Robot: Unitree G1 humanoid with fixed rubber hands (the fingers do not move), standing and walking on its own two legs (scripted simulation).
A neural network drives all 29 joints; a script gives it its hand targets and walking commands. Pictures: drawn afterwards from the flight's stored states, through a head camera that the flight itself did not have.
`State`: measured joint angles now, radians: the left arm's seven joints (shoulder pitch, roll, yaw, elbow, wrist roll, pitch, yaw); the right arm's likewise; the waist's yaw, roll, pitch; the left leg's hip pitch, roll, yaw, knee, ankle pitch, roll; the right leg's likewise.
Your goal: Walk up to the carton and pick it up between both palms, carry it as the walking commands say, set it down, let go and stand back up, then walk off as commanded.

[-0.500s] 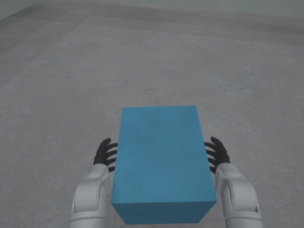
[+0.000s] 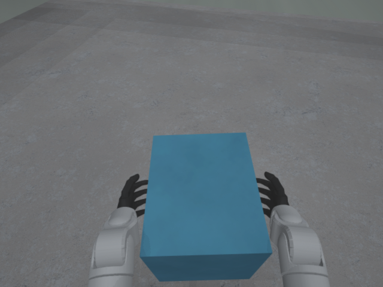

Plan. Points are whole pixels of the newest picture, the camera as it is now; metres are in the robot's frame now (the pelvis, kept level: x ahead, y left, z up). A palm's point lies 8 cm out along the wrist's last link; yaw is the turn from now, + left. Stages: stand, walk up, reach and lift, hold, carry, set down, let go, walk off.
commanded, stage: carry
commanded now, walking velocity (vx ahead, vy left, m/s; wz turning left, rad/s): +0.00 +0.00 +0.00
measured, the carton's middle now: (201, 208) +0.31 +0.00 -0.03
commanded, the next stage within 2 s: hold in 0.82 s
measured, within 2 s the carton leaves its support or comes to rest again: neither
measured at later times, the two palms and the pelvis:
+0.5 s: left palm (128, 220) +0.25 +0.15 +0.03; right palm (282, 216) +0.26 -0.15 +0.04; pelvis -0.02 -0.01 +0.00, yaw +0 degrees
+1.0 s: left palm (128, 224) +0.24 +0.15 +0.02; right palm (280, 226) +0.24 -0.15 +0.02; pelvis -0.01 +0.01 +0.01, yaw -7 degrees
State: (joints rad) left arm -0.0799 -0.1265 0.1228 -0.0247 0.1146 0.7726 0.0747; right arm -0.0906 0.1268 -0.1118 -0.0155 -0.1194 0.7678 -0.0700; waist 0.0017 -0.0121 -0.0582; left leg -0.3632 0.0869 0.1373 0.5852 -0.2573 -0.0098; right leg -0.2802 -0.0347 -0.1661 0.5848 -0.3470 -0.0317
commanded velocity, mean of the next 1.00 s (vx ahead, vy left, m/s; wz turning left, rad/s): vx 0.00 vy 0.00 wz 0.00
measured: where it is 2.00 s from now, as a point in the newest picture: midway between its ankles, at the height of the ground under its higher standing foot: outside the picture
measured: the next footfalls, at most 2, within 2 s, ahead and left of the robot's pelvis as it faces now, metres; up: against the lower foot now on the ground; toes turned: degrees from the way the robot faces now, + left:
none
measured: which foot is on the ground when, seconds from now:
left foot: down 0.00-1.00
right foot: down 0.00-1.00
